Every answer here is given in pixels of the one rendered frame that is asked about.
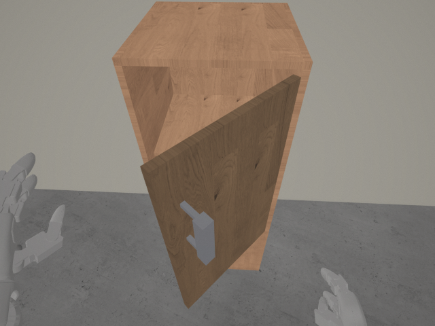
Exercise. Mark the robot right hand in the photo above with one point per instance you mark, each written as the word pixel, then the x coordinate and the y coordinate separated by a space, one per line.
pixel 346 307

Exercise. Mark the handle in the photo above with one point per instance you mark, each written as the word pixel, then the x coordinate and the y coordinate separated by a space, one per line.
pixel 204 241

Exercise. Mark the robot left hand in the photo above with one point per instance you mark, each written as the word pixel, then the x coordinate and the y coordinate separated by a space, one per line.
pixel 15 189

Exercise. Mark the robot left forearm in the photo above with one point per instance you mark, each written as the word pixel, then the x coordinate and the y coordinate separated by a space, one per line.
pixel 10 313

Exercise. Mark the cupboard door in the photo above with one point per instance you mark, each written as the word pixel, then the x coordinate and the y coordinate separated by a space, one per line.
pixel 229 170

